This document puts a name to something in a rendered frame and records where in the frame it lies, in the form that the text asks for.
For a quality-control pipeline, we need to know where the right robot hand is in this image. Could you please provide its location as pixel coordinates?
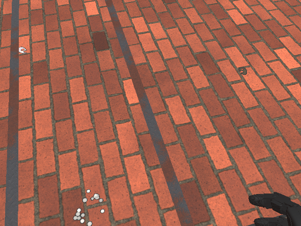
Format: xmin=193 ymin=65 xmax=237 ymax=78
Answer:
xmin=248 ymin=192 xmax=301 ymax=226

